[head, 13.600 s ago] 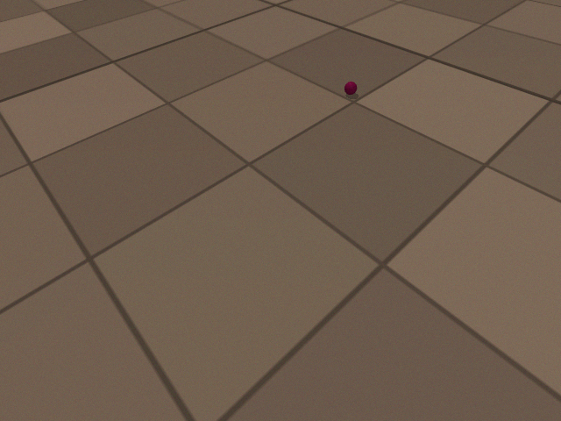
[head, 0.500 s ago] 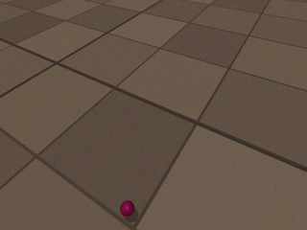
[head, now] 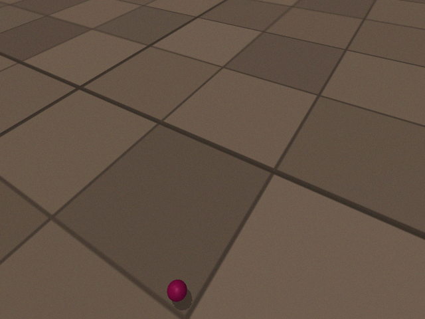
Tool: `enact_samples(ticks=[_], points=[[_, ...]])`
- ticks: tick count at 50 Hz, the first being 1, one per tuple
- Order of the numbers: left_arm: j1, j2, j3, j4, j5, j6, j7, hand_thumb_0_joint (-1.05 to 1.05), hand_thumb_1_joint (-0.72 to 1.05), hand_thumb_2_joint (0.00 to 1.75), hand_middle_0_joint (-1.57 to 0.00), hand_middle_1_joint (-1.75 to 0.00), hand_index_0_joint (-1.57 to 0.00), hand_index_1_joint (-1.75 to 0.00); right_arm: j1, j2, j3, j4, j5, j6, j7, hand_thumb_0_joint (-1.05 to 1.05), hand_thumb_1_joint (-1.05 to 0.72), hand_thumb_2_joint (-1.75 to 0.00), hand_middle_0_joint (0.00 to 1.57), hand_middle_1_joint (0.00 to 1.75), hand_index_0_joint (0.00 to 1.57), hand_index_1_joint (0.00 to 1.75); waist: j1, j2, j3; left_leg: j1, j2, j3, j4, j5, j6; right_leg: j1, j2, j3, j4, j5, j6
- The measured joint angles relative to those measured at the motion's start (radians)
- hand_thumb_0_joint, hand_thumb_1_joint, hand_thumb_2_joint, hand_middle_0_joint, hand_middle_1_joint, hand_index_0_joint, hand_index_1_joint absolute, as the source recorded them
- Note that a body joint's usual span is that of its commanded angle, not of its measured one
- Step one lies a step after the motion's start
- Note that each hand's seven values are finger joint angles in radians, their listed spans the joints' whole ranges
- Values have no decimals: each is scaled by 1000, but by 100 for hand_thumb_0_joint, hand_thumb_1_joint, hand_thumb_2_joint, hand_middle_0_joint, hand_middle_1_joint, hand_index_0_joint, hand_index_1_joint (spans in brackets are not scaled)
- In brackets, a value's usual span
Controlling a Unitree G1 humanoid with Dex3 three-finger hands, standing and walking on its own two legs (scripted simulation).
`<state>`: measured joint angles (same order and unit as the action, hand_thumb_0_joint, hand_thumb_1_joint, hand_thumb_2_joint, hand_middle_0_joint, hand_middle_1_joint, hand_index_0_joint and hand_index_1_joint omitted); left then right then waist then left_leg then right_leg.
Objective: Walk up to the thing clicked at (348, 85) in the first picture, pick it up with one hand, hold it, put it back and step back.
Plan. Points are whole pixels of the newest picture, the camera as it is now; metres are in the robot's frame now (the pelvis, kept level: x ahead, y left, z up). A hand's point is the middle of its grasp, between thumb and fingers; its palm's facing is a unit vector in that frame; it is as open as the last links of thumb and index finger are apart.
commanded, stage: rise first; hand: left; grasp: from above
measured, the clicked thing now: (177, 290) +0.37 +0.21 -0.74
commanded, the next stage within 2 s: none
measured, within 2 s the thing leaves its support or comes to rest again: neither
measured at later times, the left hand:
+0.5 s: hand out of the picture +0.14 +0.25 -0.19, palm faces -0.08 -0.92 -0.39, open 12.0 cm
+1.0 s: hand out of the picture +0.12 +0.27 -0.29, palm faces -0.28 -0.79 -0.54, open 14.1 cm
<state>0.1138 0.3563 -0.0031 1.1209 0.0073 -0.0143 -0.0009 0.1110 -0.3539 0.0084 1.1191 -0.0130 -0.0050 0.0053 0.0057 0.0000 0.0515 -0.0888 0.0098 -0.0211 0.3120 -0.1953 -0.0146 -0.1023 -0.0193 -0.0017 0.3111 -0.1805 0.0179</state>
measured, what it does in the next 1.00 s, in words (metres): lowers itself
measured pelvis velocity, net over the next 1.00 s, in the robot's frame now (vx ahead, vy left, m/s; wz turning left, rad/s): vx -0.04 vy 0.01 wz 0.00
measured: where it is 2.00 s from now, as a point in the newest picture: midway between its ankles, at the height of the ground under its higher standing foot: outside the picture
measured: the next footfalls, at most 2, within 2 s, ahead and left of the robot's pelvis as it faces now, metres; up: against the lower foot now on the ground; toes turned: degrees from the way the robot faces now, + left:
none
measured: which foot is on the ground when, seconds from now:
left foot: down 0.00-1.00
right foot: down 0.00-1.00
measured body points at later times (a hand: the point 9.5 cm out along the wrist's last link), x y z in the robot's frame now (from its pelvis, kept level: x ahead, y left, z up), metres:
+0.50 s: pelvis -0.01 +0.00 -0.04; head +0.06 +0.01 +0.40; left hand +0.15 +0.30 -0.17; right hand +0.10 -0.26 -0.16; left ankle -0.02 +0.13 -0.75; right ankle -0.01 -0.13 -0.75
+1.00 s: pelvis -0.04 +0.01 -0.15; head +0.09 +0.03 +0.29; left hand +0.13 +0.31 -0.25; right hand +0.16 -0.24 -0.23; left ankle -0.02 +0.13 -0.75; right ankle -0.01 -0.13 -0.75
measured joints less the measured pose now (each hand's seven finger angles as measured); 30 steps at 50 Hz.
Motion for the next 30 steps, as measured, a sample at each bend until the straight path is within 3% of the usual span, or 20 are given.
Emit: enact_samples(ticks=[6, 8, 10, 16, 25, 30], points=[[4, 0, 0, 2, -1, 0, 0, 0, 91, 90, -20, -30, -20, -31, 0, 0, -1, 1, 1, -1, 0, 1, -90, -90, 20, 30, 20, 30, 1, 1, 4, 3, 0, 0, -2, -1, 0, 1, 0, 0, 2, -3, 0], [5, -9, 16, -47, -22, -5, 11, 1, 89, 91, -20, -32, -20, -33, 33, 4, 2, -82, 31, -6, -17, 1, -90, -90, 20, 30, 20, 30, -2, 1, -6, -52, -2, -5, 43, -16, 1, -51, -2, -4, 43, -18, -1], [-45, -21, 48, -54, -20, -21, 13, 1, 84, 92, -19, -37, -19, -37, 56, 18, -1, -159, 48, -25, -32, 1, -91, -90, 20, 30, 20, 30, -1, 1, 2, -115, -3, -11, 99, -34, 1, -109, -2, -9, 95, -36, -2], [-171, -4, 141, -65, 72, -7, -25, 1, 55, 96, -14, -65, -14, -65, 84, 88, -23, -305, 34, -37, -31, 1, -91, -90, 20, 30, 20, 30, -15, -20, -30, -325, 5, -6, 290, -105, -5, -320, 8, -1, 279, -99, -8], [-83, -30, 150, -230, 155, 119, -9, 0, -8, 100, -7, -96, -8, -96, 134, 113, -30, -439, 33, -38, -10, 1, -91, -90, 20, 30, 20, 30, -38, -1, -100, -495, 8, 1, 479, -199, 3, -487, 13, 9, 451, -180, 0], [-12, -39, 161, -348, 194, 132, 5, 0, -34, 100, -7, -102, -7, -102, 133, 109, -42, -490, 23, -64, -9, 1, -90, -90, 20, 30, 20, 30, -32, -4, -132, -642, 6, -2, 647, -275, 6, -632, 12, 9, 616, -254, 5]])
